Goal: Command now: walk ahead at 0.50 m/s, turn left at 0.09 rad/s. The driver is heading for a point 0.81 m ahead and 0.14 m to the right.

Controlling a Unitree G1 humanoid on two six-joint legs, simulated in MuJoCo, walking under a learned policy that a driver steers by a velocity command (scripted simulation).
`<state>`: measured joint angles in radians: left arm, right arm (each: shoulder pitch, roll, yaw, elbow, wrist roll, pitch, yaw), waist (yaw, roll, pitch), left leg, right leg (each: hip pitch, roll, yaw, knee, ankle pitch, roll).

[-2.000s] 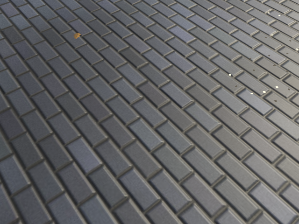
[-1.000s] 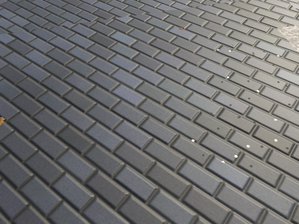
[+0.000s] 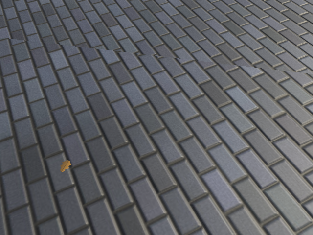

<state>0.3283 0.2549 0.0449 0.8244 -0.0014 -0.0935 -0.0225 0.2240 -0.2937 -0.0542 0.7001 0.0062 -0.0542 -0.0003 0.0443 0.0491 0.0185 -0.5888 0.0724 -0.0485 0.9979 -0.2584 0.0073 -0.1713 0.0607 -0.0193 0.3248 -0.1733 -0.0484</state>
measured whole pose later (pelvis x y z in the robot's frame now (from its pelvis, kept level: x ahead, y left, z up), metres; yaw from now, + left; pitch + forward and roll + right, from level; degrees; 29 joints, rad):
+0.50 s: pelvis +0.27 +0.06 +0.00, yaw -6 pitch +0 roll +2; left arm 0.26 0.32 0.07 0.83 -0.03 -0.03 0.00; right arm 0.27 -0.26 -0.06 0.78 -0.01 -0.10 0.02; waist -0.02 -0.05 0.03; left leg -0.17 -0.03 0.12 0.33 -0.17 0.04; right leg -0.61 -0.10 0.07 1.10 -0.24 0.00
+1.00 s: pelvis +0.53 -0.05 -0.01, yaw -24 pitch +1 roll +0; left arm 0.27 0.28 0.07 0.72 -0.01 -0.04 -0.02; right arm 0.15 -0.30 -0.06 0.75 0.00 -0.11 0.00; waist 0.03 0.02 0.06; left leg -0.53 0.09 -0.05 1.10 -0.33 -0.02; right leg -0.27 0.10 0.02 0.41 -0.16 -0.09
